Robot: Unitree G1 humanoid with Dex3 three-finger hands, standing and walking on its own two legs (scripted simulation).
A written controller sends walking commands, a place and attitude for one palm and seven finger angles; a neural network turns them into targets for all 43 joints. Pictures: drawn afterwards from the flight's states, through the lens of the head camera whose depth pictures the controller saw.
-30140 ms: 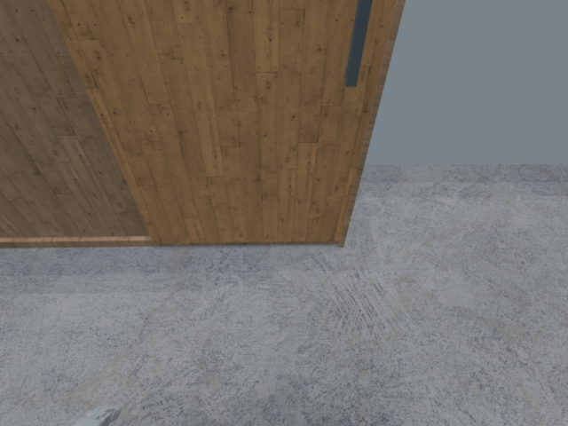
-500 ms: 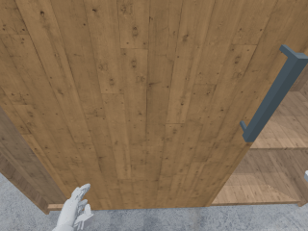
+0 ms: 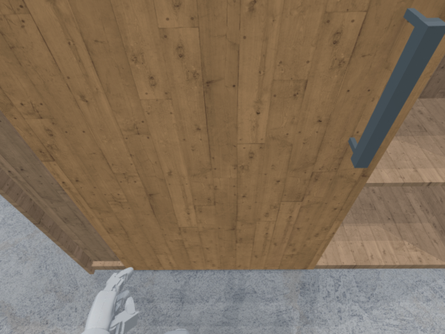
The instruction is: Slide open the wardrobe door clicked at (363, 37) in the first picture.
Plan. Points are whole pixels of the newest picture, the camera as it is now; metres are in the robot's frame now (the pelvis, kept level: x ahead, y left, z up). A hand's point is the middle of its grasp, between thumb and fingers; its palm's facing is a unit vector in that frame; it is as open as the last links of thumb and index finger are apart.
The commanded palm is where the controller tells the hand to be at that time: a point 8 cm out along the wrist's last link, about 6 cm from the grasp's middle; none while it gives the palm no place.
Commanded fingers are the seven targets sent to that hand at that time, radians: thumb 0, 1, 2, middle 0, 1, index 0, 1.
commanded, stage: step back with the hand held close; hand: right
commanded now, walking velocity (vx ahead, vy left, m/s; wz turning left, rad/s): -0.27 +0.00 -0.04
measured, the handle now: (382, 100) +0.46 -0.27 +0.19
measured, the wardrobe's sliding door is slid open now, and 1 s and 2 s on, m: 0.61 0.61 0.61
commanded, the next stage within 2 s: stop stepping back and stand still in 0.94 s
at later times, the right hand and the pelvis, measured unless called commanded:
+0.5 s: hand out of the picture +0.13 -0.28 +0.18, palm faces +0.56 +0.70 -0.43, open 7.5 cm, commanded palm +0.05 -0.31 +0.20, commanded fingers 0.00 -0.90 -0.90 0.20 0.30 0.20 0.30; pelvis -0.05 +0.01 -0.02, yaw -7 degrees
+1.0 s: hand out of the picture +0.05 -0.29 +0.20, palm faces +0.42 +0.83 -0.37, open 7.5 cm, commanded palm -0.02 -0.33 +0.20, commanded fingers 0.00 -0.90 -0.90 0.20 0.30 0.20 0.30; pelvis -0.16 -0.03 +0.03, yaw +1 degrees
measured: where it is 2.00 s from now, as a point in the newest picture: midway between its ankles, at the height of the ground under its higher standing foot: outside the picture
